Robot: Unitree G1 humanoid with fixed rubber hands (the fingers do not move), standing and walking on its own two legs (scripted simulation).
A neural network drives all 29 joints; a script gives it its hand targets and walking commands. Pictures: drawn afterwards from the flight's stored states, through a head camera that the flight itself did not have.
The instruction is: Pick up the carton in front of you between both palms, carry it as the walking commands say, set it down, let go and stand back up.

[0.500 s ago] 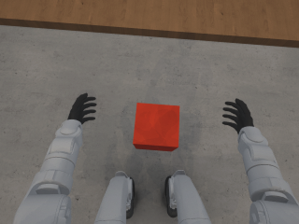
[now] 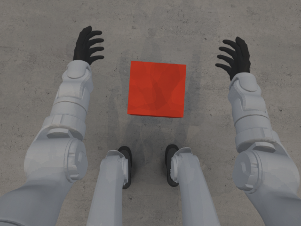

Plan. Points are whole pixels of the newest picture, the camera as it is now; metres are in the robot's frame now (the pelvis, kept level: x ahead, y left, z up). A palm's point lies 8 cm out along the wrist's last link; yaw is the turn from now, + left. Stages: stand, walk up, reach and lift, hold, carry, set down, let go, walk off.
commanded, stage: reach and lift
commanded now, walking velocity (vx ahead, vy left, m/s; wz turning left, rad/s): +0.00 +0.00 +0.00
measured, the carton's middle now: (155, 93) +0.47 -0.04 -0.48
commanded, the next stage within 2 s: none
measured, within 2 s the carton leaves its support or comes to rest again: leaves its support in 1.56 s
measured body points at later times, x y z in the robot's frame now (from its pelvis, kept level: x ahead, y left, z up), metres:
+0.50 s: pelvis -0.04 +0.00 -0.19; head +0.31 +0.00 +0.09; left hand +0.50 +0.16 -0.36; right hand +0.46 -0.23 -0.36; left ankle +0.08 +0.12 -0.57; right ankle +0.08 -0.12 -0.57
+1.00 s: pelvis -0.04 +0.00 -0.23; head +0.32 -0.01 +0.03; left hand +0.50 +0.15 -0.42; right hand +0.47 -0.21 -0.42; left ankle +0.08 +0.12 -0.57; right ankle +0.08 -0.12 -0.57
